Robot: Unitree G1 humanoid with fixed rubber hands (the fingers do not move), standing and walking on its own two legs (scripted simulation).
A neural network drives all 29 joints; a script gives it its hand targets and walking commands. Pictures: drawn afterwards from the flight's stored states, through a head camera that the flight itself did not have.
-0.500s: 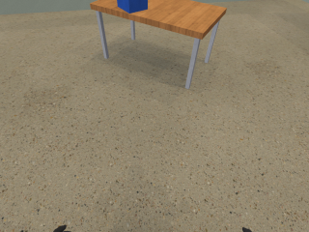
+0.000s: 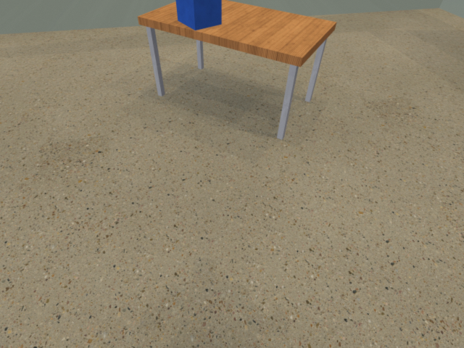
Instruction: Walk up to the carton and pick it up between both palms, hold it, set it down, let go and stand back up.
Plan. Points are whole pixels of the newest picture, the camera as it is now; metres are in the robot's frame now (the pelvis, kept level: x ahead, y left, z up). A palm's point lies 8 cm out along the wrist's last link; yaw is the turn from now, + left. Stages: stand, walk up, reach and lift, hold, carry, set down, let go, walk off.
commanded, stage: stand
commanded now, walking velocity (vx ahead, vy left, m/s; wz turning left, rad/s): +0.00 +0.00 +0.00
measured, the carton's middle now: (198, 0) +2.04 +0.23 -0.04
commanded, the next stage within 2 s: none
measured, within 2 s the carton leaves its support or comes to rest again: neither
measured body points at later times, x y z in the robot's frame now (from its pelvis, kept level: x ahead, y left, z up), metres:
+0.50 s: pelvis +0.00 -0.01 +0.00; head +0.00 -0.02 +0.45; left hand +0.10 +0.27 -0.12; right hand +0.08 -0.28 -0.13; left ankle +0.03 +0.12 -0.72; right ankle +0.03 -0.12 -0.72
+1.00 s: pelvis +0.00 -0.01 +0.00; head +0.01 -0.02 +0.45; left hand +0.11 +0.27 -0.12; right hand +0.08 -0.29 -0.13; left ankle +0.03 +0.12 -0.72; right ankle +0.03 -0.12 -0.72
